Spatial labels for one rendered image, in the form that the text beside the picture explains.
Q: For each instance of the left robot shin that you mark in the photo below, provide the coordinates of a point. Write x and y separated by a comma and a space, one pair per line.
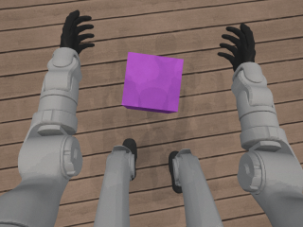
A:
117, 148

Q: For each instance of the robot left hand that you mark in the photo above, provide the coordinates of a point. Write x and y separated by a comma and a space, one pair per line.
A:
70, 32

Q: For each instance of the robot right thigh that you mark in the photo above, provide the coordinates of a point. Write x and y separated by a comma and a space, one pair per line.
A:
200, 207

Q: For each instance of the left robot forearm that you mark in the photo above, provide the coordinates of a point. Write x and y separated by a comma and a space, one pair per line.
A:
59, 97

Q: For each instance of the carton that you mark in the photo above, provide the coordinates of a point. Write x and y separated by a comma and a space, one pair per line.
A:
152, 83

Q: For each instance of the left robot upper arm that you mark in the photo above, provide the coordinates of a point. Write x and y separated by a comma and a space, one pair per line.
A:
46, 164

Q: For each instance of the robot right hand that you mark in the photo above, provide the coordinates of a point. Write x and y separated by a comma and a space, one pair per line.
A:
245, 46

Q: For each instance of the right robot upper arm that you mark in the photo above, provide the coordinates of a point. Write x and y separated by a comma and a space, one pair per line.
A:
275, 180

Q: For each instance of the right robot forearm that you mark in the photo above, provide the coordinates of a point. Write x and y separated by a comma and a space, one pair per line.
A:
260, 129

